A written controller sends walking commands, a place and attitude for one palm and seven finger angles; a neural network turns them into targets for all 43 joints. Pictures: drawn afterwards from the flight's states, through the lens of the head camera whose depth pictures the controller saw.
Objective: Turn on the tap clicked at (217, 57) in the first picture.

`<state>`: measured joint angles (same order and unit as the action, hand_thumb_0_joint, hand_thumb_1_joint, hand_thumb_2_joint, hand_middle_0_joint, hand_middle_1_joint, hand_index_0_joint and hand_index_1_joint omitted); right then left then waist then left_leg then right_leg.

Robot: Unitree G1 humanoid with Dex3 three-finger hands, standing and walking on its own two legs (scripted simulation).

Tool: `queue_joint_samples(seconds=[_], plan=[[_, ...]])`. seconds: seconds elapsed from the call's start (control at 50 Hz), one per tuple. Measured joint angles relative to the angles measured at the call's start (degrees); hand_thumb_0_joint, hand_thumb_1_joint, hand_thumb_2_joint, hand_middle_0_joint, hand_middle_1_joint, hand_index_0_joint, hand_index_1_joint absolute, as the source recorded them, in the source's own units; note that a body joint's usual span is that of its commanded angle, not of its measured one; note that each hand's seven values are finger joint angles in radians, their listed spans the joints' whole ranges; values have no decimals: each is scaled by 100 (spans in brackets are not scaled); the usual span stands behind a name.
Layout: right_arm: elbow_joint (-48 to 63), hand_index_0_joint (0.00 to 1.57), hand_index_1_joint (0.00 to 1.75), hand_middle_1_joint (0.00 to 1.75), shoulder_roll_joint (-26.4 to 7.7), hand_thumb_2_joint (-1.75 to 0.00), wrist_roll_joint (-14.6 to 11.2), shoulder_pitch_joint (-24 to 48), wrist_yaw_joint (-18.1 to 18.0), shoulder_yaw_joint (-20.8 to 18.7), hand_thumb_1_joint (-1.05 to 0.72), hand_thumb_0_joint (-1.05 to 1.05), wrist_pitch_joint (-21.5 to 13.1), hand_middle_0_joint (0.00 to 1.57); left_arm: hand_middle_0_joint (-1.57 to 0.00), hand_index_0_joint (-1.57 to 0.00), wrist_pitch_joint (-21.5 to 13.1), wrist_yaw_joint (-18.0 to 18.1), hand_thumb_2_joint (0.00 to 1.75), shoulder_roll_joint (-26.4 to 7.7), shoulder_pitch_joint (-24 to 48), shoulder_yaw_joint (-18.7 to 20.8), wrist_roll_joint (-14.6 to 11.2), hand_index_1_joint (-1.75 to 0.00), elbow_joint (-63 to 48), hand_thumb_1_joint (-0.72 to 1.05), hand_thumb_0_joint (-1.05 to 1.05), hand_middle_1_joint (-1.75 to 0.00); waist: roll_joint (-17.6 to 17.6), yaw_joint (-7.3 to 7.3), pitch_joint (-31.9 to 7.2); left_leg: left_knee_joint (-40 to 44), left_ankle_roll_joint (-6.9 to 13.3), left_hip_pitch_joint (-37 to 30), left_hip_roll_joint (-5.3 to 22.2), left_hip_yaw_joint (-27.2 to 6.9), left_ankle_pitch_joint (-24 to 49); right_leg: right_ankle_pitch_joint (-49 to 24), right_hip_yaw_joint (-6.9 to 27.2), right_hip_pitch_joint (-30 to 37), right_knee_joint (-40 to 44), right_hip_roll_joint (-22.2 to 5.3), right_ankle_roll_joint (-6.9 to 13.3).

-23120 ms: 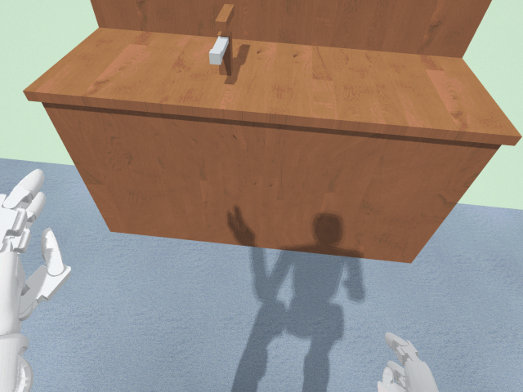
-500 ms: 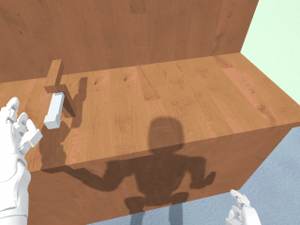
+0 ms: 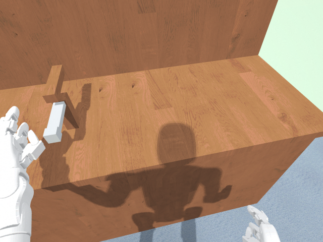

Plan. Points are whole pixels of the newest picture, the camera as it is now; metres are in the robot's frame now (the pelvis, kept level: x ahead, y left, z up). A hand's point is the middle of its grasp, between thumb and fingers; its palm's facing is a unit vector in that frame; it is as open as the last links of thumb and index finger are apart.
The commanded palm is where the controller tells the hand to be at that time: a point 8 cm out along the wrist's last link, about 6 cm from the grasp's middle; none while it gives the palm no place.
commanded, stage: push the lever round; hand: left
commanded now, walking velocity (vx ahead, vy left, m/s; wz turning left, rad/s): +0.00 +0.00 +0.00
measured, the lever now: (52, 135) +0.31 +0.29 +0.12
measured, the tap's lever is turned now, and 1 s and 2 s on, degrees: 0 7 41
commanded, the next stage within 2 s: none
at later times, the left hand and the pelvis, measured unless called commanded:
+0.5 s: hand (47, 146) +0.28 +0.29 +0.12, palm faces +0.51 -0.86 -0.08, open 7.8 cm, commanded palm +0.24 +0.32 +0.12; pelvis +0.00 +0.00 +0.00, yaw +0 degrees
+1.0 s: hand (57, 146) +0.28 +0.26 +0.12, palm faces +0.54 -0.84 -0.04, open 7.7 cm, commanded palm +0.24 +0.29 +0.12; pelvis -0.01 +0.00 +0.00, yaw +1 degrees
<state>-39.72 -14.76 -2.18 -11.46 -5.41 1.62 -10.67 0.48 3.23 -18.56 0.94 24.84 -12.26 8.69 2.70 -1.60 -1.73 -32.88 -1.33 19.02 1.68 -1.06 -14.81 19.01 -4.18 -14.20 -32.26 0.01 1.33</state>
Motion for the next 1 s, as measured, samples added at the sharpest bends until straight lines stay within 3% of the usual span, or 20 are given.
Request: queue_joint_samples(seconds=[0.18,0.74,1.0], plan=[[37,21,30,30,7,-90,-4,61,7,3,-90,1,6,20,-15,-16,62,14,90,116,-87,-134,-19,-15,-191,90,2,-15,5,-55,-26,4,-1,-28,-16,-20,-13,22,-20,37,4,-13,-2],[4,21,30,30,5,-90,-9,50,17,8,-90,1,95,20,-15,-16,62,257,91,248,-83,-330,9,-15,-247,92,2,-15,12,-19,-33,-9,-43,-40,31,-50,44,-17,-42,40,-32,37,44],[-33,21,30,30,38,-90,67,146,70,14,-90,2,102,20,-15,-16,94,898,91,605,93,-703,206,-15,-389,92,2,-15,11,-43,-5,-24,-22,0,-5,-65,90,-45,-56,0,-68,2,24]])
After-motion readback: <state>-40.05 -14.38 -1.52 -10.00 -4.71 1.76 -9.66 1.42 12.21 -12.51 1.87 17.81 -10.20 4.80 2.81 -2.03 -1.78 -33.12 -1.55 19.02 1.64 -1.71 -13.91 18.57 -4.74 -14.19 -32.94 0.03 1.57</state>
